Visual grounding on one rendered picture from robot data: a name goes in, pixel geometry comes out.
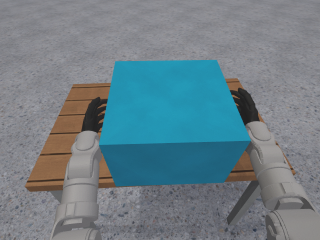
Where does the robot right upper arm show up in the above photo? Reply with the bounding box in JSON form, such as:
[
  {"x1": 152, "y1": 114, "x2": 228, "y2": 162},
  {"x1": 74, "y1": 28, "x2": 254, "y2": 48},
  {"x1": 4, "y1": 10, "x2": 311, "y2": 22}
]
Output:
[{"x1": 265, "y1": 209, "x2": 320, "y2": 240}]

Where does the robot right hand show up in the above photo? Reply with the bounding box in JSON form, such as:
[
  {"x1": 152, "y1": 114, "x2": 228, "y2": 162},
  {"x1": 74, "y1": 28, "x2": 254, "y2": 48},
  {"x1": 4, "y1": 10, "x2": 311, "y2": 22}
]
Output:
[{"x1": 230, "y1": 87, "x2": 260, "y2": 126}]

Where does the robot right forearm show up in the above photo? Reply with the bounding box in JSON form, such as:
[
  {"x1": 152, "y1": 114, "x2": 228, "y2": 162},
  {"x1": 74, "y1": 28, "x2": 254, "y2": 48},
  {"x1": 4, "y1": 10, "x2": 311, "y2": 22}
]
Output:
[{"x1": 245, "y1": 121, "x2": 320, "y2": 217}]

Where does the table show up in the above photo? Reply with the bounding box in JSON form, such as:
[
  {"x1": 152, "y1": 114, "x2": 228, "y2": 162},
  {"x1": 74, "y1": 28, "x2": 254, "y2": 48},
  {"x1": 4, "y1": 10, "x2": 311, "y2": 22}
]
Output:
[{"x1": 25, "y1": 78, "x2": 296, "y2": 229}]

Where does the robot left forearm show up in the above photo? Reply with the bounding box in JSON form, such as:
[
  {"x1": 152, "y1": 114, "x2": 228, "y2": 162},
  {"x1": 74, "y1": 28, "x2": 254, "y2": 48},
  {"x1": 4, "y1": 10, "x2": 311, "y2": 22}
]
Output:
[{"x1": 49, "y1": 130, "x2": 102, "y2": 240}]

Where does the carton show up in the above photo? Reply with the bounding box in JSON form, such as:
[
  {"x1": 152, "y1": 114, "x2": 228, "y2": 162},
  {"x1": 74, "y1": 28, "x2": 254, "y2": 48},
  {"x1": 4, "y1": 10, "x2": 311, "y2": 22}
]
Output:
[{"x1": 99, "y1": 60, "x2": 251, "y2": 187}]

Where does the robot left upper arm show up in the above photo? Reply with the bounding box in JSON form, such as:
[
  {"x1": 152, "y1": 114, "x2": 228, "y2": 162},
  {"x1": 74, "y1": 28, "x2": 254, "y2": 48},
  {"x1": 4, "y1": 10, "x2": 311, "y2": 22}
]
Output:
[{"x1": 52, "y1": 228, "x2": 102, "y2": 240}]

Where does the robot left hand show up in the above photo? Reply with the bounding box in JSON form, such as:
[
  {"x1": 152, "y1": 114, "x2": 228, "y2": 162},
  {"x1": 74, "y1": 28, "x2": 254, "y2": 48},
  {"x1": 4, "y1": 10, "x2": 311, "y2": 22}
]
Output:
[{"x1": 81, "y1": 97, "x2": 108, "y2": 133}]

